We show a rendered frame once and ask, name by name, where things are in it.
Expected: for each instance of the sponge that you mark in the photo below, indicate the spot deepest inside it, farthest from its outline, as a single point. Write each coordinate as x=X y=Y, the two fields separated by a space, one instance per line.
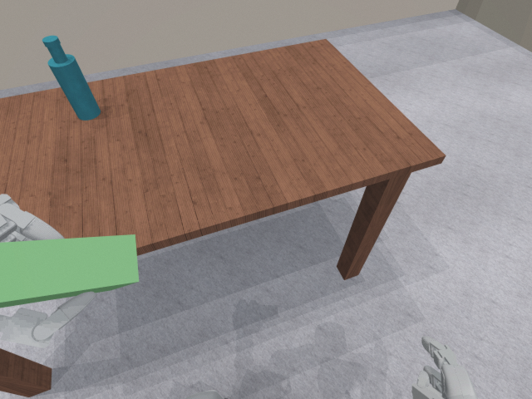
x=41 y=270

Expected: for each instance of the robot left hand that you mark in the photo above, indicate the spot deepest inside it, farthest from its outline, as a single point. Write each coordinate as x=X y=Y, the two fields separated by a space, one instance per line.
x=27 y=326

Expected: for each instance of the table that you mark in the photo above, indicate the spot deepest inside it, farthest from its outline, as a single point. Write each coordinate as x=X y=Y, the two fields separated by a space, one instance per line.
x=185 y=151

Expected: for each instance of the robot right hand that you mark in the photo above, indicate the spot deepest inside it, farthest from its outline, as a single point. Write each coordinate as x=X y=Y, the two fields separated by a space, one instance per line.
x=452 y=383

